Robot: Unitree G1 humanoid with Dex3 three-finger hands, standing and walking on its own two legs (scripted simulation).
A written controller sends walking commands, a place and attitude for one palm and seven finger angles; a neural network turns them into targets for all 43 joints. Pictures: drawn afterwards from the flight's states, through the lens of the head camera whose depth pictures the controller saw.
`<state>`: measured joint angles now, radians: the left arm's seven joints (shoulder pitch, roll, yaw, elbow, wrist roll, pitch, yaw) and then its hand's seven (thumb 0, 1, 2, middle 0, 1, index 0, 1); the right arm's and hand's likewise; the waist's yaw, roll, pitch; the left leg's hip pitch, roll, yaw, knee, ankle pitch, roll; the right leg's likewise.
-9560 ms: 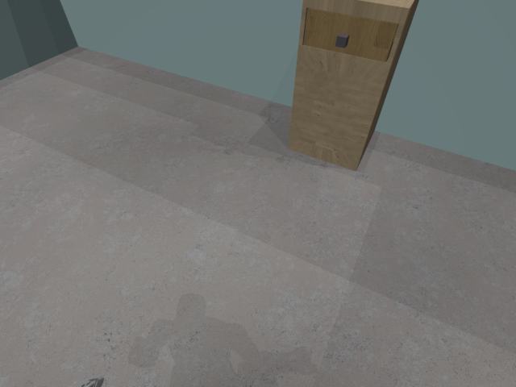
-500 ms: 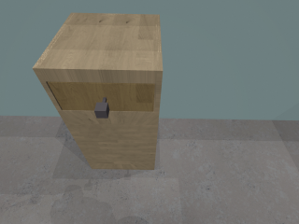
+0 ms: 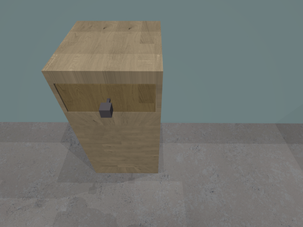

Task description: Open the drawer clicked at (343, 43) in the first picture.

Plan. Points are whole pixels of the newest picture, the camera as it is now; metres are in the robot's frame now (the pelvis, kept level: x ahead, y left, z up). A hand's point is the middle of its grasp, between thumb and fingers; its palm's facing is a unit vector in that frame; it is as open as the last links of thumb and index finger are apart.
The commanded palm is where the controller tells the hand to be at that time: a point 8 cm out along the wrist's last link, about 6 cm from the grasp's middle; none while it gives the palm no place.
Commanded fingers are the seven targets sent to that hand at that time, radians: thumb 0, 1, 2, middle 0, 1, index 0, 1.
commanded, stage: look again from close up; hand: left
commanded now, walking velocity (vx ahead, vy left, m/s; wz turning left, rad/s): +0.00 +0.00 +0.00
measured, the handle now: (107, 106) +0.55 +0.22 -0.05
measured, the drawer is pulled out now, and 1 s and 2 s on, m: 0.00 0.00 0.00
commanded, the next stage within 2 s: raise the hand with hooked fingers in 0.58 s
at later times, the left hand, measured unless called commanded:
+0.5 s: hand out of the picture +0.01 +0.14 -0.17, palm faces +0.03 -0.98 -0.18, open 7.3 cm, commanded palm none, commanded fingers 0.00 0.90 0.90 -0.20 -0.30 -0.20 -0.30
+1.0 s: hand (98, 195) +0.21 +0.16 -0.04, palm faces -0.04 -0.29 -0.96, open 8.0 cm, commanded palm +0.16 +0.19 -0.03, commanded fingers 0.00 0.50 0.73 -0.23 -0.56 -0.23 -0.56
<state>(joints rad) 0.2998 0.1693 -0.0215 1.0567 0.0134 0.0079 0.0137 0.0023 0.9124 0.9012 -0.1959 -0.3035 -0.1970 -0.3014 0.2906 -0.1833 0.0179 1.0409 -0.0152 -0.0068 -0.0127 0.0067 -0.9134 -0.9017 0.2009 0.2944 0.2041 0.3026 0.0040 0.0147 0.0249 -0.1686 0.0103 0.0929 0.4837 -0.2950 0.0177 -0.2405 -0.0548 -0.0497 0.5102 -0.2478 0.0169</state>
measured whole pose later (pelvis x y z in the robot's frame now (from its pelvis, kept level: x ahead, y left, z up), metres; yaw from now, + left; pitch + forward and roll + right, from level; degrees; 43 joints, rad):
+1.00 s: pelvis +0.00 -0.03 -0.02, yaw -3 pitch +8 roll +3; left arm 0.36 0.26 -0.10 0.07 0.94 -0.01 0.39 0.01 0.74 0.82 -0.20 -0.42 -0.20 -0.42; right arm 0.11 -0.29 -0.06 0.59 -0.05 -0.07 0.02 0.02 -0.91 -0.90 0.20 0.29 0.20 0.30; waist 0.04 0.01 -0.12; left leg -0.45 0.04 0.13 0.70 -0.38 -0.02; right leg -0.58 -0.03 0.00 0.78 -0.35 -0.03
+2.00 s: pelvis +0.00 -0.01 -0.01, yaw +0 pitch +2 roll +1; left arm 0.01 0.40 -0.10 0.09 1.00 0.08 0.19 0.00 -0.41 0.34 -0.31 -1.15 -0.31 -1.15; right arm 0.11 -0.23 0.00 0.61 -0.01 0.06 -0.03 0.01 -0.90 -0.90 0.20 0.29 0.20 0.30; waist 0.08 0.05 -0.02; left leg -0.27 0.02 0.08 0.54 -0.31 0.00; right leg -0.34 -0.05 -0.05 0.58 -0.27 0.00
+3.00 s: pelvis +0.00 -0.02 +0.00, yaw +1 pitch +4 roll +1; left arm -0.28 0.45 -0.10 0.36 0.99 -0.02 0.12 0.00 -0.49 0.30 -0.32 -1.21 -0.32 -1.20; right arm 0.14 -0.25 -0.01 0.65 0.01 0.07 -0.04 0.01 -0.90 -0.90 0.20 0.29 0.21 0.30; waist 0.07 0.05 -0.02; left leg -0.28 0.02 0.05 0.50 -0.28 -0.01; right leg -0.35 -0.04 -0.07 0.53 -0.25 -0.01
